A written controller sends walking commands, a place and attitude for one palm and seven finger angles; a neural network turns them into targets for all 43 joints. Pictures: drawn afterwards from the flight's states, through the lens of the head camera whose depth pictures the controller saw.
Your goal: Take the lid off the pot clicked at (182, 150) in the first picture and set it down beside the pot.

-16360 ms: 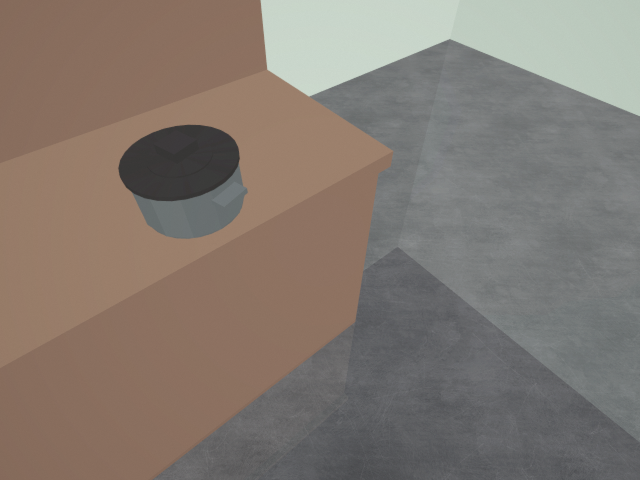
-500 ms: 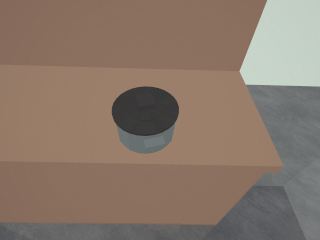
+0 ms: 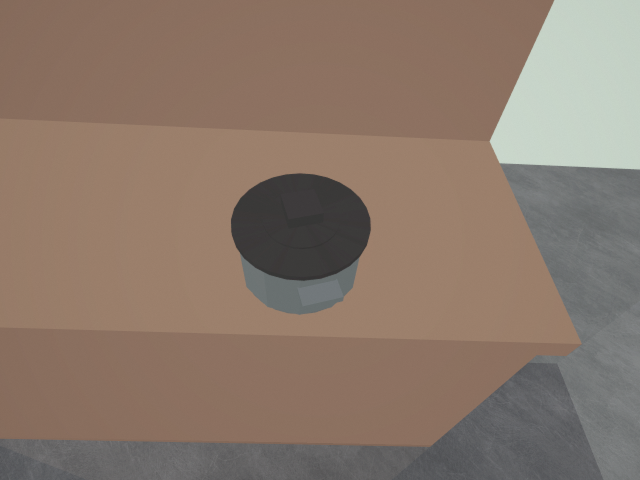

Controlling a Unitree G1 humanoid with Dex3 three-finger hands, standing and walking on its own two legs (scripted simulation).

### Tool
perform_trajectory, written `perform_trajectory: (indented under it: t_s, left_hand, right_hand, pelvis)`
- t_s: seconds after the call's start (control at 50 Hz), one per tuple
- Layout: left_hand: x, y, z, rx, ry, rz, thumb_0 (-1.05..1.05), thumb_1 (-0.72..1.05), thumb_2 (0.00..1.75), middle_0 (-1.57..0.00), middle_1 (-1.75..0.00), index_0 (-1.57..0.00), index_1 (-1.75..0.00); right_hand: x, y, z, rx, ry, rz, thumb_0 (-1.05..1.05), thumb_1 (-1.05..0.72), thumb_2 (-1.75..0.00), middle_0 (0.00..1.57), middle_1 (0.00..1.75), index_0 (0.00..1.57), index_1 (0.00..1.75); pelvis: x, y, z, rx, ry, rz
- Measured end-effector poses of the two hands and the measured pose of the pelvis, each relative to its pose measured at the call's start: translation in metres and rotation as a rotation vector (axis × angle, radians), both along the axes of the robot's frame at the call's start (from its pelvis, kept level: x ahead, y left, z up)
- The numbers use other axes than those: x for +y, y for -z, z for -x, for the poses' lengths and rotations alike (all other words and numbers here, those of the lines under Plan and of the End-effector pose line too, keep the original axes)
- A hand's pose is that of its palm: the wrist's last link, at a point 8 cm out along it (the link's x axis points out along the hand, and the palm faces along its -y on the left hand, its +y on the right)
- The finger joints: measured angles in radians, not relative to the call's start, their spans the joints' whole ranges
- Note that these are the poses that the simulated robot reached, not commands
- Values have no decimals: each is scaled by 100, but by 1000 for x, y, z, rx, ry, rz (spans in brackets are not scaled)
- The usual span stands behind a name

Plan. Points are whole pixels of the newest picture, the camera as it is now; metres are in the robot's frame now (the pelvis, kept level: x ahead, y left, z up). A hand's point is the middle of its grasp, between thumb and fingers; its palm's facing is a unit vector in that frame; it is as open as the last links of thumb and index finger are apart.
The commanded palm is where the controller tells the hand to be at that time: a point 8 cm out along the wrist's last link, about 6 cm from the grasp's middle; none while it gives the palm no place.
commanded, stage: look again from close up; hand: left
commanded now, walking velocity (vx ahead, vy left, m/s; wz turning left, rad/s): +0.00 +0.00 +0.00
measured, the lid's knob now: (301, 208) +0.42 +0.06 +0.11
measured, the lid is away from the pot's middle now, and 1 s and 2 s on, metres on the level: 0.00 0.00 0.00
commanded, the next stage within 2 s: lift the closed hand beside the body in 0.84 s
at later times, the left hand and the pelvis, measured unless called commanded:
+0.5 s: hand out of the picture -0.01 +0.14 -0.18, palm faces +0.04 -0.99 -0.16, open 7.4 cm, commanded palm none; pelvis +0.00 -0.02 +0.00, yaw +0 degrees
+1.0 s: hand out of the picture -0.01 +0.14 -0.17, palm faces +0.08 -0.98 -0.20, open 7.3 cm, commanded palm +0.08 +0.19 -0.05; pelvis -0.01 -0.03 +0.00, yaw +0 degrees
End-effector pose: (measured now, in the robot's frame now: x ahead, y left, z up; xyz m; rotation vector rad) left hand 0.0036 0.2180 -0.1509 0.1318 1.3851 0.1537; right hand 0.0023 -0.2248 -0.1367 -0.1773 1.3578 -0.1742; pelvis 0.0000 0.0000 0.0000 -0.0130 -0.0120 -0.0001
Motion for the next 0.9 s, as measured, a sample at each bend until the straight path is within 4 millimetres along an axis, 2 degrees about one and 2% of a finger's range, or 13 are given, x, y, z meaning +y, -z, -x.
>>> perform_trajectory:
  t_s: [0.5,0.9]
  left_hand:
    - [-32,-1,23,36,-17,22,0,91,90,-20,-30,-20,-30]
    - [-43,-2,36,50,-19,38,0,91,90,-20,-30,-20,-30]
  right_hand:
    - [-15,-1,13,37,18,-20,1,-92,-89,20,30,20,30]
    - [-7,0,35,71,40,-51,1,-91,-89,20,30,20,30]
  pelvis:
    - [-23,-4,1,-1,-5,0]
    - [-28,-5,9,-1,-2,0]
